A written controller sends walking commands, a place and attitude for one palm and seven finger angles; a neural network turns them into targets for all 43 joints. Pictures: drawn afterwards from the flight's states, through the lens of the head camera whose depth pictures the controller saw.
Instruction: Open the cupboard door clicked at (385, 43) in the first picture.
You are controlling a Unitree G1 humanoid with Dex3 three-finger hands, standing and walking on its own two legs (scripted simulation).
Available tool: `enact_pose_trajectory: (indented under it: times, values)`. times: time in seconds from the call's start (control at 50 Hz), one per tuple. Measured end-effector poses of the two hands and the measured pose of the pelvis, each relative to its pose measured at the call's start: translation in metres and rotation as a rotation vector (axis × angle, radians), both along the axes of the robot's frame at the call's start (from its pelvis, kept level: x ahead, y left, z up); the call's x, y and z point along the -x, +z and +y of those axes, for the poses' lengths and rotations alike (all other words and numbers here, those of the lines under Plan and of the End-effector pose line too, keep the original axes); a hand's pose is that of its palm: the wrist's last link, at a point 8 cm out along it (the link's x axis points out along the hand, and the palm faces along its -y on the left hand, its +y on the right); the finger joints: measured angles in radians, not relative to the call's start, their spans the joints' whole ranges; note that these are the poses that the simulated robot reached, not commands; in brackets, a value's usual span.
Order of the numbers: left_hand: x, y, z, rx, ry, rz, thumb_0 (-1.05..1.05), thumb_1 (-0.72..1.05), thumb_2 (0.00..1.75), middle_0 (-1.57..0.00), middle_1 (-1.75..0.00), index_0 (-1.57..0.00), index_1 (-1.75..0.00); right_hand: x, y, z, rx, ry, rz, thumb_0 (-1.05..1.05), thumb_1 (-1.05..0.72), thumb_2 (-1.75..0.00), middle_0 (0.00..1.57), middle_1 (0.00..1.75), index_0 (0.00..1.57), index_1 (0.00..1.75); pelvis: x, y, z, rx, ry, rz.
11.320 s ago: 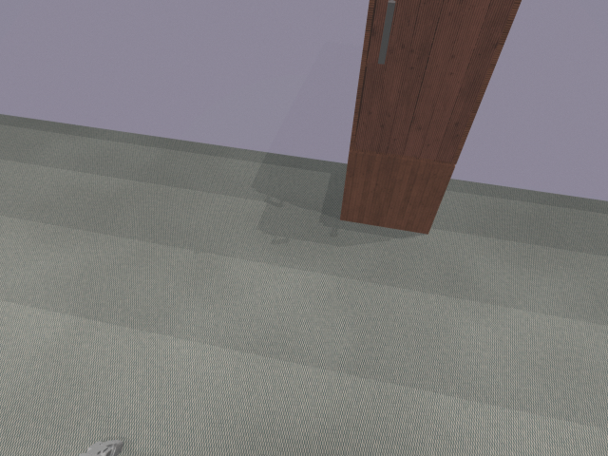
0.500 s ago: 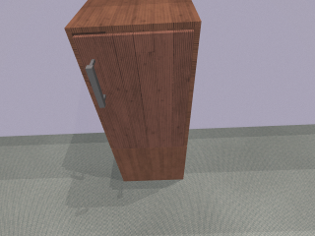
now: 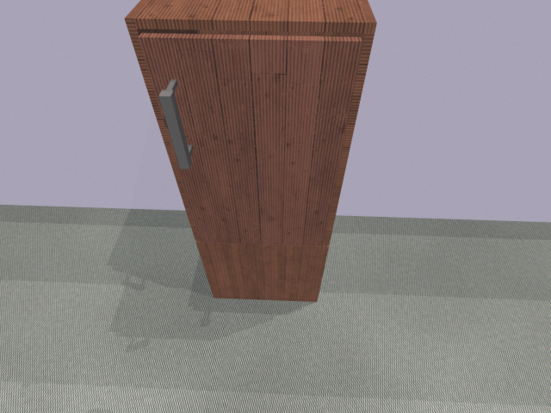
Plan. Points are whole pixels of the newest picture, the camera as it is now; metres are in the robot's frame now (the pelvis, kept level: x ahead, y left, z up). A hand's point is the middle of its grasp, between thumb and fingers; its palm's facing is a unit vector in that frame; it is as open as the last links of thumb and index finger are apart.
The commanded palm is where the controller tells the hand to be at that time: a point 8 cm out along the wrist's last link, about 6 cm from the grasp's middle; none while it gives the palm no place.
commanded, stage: look again from close up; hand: left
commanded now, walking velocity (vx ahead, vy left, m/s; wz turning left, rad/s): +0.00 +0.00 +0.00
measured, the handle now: (179, 126) +0.59 +0.23 +0.09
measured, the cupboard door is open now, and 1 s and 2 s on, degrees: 0 0 0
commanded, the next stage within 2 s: shuffle to correct the standing spot in 0.42 s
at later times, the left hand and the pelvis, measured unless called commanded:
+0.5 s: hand out of the picture -0.04 +0.22 -0.18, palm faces +0.02 -0.99 -0.17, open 7.4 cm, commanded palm none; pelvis -0.03 +0.05 +0.00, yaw +0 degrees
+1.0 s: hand out of the picture -0.05 +0.18 -0.20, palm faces +0.09 -0.99 -0.10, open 7.4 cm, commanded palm none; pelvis +0.03 +0.04 -0.02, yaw +0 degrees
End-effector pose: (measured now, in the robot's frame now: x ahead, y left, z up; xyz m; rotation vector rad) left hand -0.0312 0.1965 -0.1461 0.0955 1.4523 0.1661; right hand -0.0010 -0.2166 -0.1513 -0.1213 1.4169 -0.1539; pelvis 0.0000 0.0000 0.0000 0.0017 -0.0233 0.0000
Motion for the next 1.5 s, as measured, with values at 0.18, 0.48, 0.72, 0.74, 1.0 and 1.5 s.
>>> enact_pose_trajectory:
  times: [0.18,0.48,0.72,0.74,1.0,1.5]
  values:
    - [0.001,-0.011,0.035,-0.015,-0.026,-0.053,0.01,0.91,0.90,-0.20,-0.30,-0.20,-0.30,-0.008,0.003,0.014,0.042,-0.007,-0.133,0.01,-0.93,-0.90,0.20,0.29,0.20,0.30,0.013,-0.008,0.024,0.011,-0.002,-0.020]
    - [0.007,-0.007,0.073,-0.008,-0.051,-0.084,0.01,0.91,0.90,-0.20,-0.30,-0.19,-0.30,0.041,0.007,0.055,0.012,-0.004,-0.063,0.01,-0.92,-0.90,0.20,0.30,0.20,0.30,0.030,-0.004,0.053,0.005,-0.006,0.003]
    - [0.033,-0.008,0.065,0.016,-0.030,0.006,0.01,0.91,0.90,-0.20,-0.30,-0.19,-0.30,0.052,0.003,0.060,-0.005,-0.029,-0.005,0.00,-0.91,-0.90,0.20,0.30,0.20,0.30,0.022,-0.005,0.054,0.003,-0.008,0.015]
    - [0.034,-0.008,0.063,0.018,-0.025,0.011,0.01,0.91,0.90,-0.20,-0.30,-0.19,-0.30,0.050,0.002,0.058,-0.004,-0.030,-0.003,0.00,-0.91,-0.90,0.20,0.30,0.20,0.30,0.020,-0.006,0.052,0.003,-0.008,0.016]
    - [0.024,-0.024,0.034,0.075,0.045,0.087,0.01,0.91,0.90,-0.20,-0.30,-0.19,-0.30,-0.023,0.002,0.040,0.040,0.004,-0.061,0.01,-0.91,-0.90,0.20,0.29,0.20,0.30,-0.032,-0.016,0.042,0.011,0.003,0.035]
    - [-0.117,-0.015,0.062,-0.040,-0.016,-0.212,0.01,0.93,0.90,-0.20,-0.30,-0.20,-0.30,-0.050,0.001,0.025,0.046,0.001,-0.080,0.00,-0.91,-0.90,0.20,0.29,0.20,0.30,-0.030,-0.015,0.030,-0.014,0.018,0.001]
